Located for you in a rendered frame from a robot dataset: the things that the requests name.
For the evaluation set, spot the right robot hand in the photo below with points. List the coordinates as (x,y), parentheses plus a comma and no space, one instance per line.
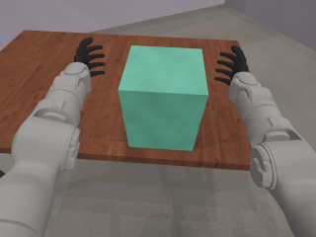
(240,64)

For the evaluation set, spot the robot left forearm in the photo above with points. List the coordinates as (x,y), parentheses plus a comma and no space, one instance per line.
(64,100)

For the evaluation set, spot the carton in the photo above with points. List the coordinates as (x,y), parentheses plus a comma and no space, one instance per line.
(163,93)

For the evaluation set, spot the right robot upper arm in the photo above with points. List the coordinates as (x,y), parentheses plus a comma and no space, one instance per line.
(287,169)

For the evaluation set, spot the robot right forearm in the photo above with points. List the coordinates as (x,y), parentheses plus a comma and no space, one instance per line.
(259,112)

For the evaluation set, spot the left robot hand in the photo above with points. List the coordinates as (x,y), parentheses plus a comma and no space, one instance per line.
(82,56)

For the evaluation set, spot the table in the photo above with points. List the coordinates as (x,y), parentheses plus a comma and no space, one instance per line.
(32,60)

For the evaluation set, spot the left robot upper arm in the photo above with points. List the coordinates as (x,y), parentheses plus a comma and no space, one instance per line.
(45,149)

